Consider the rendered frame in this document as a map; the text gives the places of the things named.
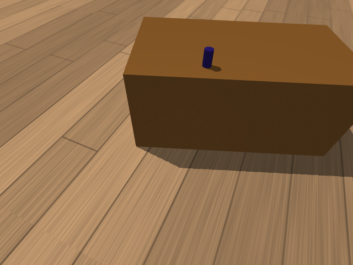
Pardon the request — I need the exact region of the can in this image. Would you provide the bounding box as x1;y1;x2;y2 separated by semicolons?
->
202;47;214;68

